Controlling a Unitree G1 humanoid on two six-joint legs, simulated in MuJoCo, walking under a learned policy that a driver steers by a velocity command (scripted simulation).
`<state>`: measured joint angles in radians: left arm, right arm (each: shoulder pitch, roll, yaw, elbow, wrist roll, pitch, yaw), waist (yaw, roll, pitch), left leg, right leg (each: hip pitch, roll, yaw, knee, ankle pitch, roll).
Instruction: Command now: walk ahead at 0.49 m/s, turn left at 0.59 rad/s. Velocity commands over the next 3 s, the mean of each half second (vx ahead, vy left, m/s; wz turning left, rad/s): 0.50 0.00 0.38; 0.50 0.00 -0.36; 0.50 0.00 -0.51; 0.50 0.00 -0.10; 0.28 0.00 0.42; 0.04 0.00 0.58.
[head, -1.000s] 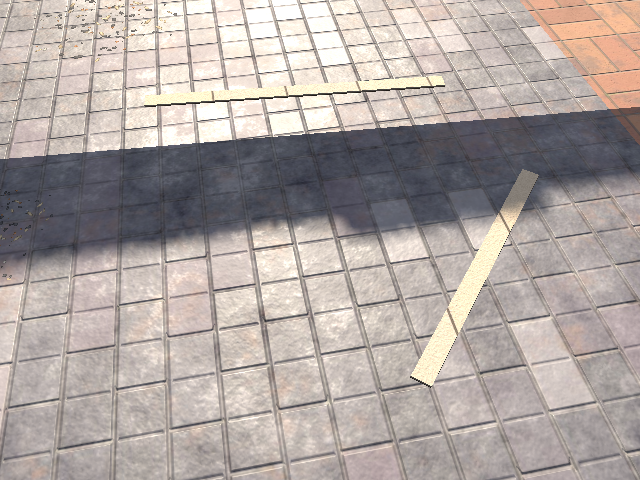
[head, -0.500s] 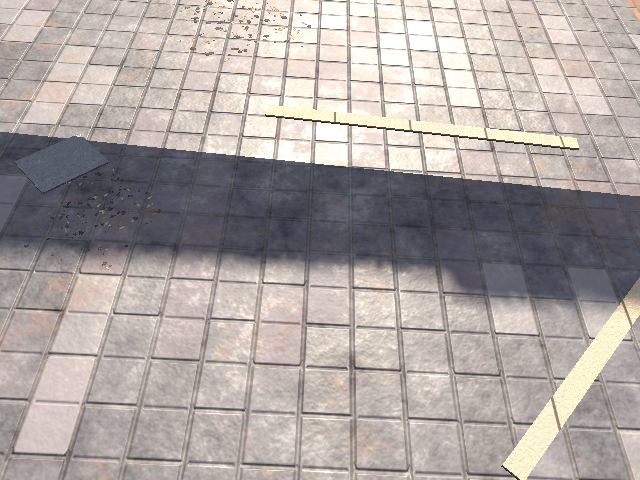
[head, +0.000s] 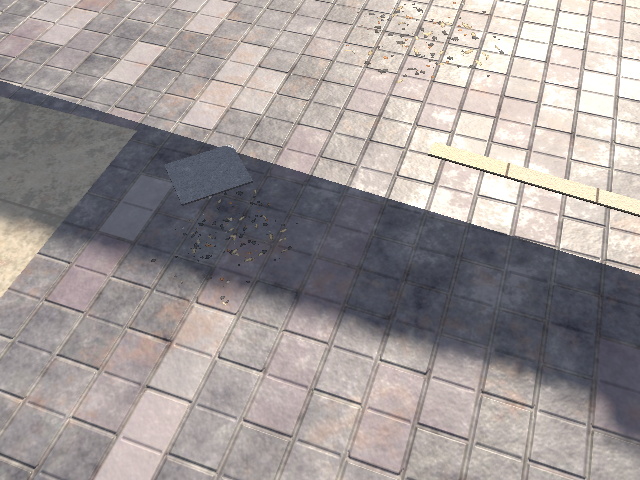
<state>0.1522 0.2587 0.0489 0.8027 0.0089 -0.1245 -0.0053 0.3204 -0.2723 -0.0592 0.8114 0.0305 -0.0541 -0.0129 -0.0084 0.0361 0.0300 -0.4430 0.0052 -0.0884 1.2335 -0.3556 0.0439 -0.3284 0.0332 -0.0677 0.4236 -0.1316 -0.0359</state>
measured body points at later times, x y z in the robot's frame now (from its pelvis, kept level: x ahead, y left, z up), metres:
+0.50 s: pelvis +0.26 +0.09 +0.00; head +0.30 +0.11 +0.44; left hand +0.27 +0.38 -0.14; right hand +0.46 -0.13 -0.10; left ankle +0.30 +0.19 -0.74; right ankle +0.18 -0.08 -0.64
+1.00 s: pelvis +0.54 +0.07 -0.02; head +0.59 +0.07 +0.42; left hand +0.74 +0.32 -0.12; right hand +0.58 -0.21 -0.15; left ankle +0.34 +0.21 -0.65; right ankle +0.63 +0.00 -0.74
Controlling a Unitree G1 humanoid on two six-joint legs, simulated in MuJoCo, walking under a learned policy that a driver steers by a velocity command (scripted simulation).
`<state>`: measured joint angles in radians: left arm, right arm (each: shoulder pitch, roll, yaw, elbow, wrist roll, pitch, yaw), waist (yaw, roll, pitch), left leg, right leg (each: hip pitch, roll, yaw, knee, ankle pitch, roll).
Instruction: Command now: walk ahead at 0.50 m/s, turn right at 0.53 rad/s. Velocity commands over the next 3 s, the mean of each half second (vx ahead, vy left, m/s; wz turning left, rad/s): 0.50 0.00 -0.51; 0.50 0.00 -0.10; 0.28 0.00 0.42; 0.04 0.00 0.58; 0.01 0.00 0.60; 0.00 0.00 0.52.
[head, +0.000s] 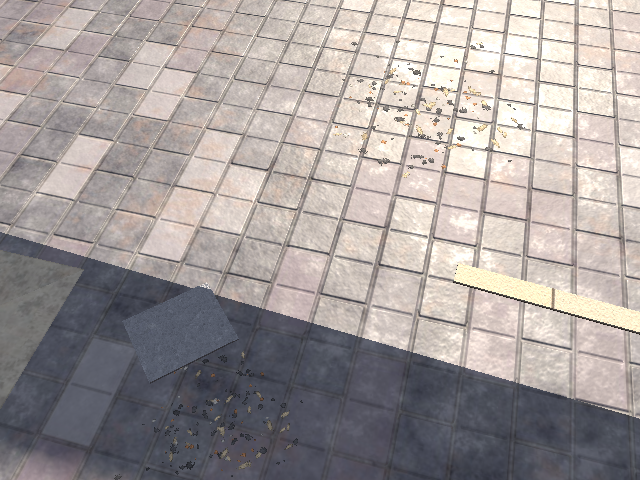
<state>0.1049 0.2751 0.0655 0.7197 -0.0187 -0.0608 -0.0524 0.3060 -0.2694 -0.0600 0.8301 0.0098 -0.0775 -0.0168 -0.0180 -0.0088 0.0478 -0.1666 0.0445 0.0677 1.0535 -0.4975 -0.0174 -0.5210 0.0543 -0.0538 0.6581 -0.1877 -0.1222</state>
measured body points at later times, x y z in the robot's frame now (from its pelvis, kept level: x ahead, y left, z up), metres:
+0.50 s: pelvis +0.29 +0.03 +0.01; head +0.31 +0.03 +0.46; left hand +0.43 +0.28 -0.11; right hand +0.40 -0.27 -0.06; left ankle +0.39 +0.11 -0.71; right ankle +0.13 -0.06 -0.64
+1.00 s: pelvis +0.52 -0.09 +0.02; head +0.55 -0.11 +0.46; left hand +0.80 +0.07 -0.05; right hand +0.45 -0.36 -0.12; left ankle +0.43 +0.09 -0.64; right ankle +0.56 -0.20 -0.71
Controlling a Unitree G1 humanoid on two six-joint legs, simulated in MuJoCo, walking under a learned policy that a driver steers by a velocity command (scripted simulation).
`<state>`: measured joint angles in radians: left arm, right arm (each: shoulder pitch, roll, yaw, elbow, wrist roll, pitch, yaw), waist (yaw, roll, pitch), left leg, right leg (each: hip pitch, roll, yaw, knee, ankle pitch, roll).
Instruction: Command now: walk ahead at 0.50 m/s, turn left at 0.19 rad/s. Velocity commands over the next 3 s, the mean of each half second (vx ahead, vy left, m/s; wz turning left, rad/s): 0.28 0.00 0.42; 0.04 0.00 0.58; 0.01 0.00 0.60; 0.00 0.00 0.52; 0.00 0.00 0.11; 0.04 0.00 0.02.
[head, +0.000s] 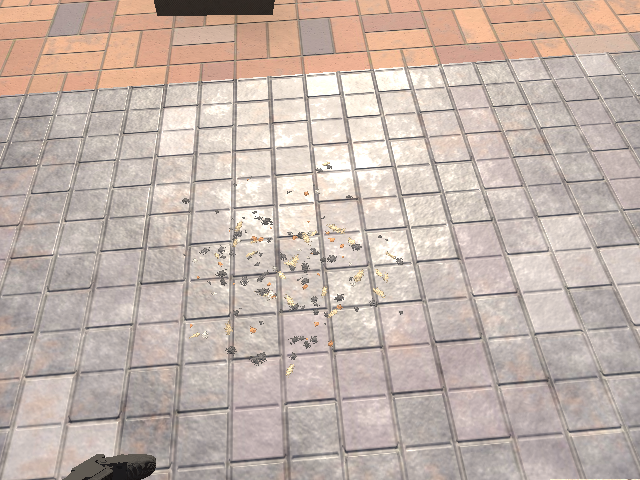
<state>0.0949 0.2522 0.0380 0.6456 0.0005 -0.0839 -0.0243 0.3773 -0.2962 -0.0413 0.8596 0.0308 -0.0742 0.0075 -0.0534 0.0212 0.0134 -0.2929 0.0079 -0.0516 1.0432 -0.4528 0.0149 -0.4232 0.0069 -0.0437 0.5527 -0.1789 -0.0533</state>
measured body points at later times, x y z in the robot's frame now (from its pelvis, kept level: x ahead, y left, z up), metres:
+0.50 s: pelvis +0.20 +0.03 -0.01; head +0.25 +0.06 +0.44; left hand +0.26 +0.34 -0.12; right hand +0.44 -0.19 -0.09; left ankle +0.28 +0.13 -0.73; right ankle +0.12 -0.12 -0.63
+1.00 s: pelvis +0.26 -0.01 +0.01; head +0.29 -0.01 +0.46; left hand +0.22 +0.30 -0.08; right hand +0.55 -0.18 -0.09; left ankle +0.19 +0.11 -0.64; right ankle +0.33 -0.10 -0.73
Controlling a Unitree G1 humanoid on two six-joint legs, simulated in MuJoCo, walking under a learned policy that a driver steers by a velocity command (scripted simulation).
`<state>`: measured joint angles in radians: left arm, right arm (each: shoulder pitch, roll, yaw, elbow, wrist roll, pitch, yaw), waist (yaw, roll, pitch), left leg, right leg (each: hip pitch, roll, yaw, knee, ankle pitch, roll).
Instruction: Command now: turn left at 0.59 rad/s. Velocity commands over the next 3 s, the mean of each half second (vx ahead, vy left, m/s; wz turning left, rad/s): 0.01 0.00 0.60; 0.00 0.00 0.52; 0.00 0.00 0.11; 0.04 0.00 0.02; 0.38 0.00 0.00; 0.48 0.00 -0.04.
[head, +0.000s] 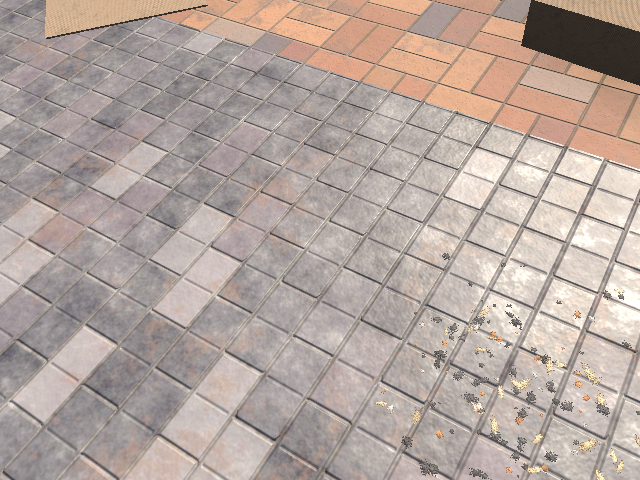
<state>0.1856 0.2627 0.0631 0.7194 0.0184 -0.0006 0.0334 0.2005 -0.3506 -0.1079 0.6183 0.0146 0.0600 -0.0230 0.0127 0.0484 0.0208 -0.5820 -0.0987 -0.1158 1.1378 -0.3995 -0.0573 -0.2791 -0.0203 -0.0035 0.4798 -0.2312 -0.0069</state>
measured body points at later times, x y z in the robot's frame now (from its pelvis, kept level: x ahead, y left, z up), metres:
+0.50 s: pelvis -0.01 +0.05 +0.00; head +0.02 +0.09 +0.45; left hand +0.05 +0.37 -0.11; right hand +0.22 -0.18 -0.07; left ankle -0.03 +0.14 -0.74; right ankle +0.04 -0.11 -0.66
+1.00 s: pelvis -0.01 +0.02 +0.00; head +0.03 +0.03 +0.45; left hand -0.04 +0.33 -0.09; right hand +0.27 -0.14 -0.10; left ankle -0.10 +0.14 -0.69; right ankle +0.06 -0.08 -0.74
